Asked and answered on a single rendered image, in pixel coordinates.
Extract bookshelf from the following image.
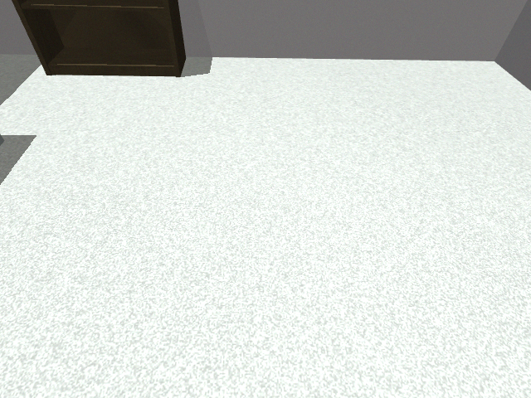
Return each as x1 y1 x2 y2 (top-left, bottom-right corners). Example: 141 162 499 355
12 0 186 77

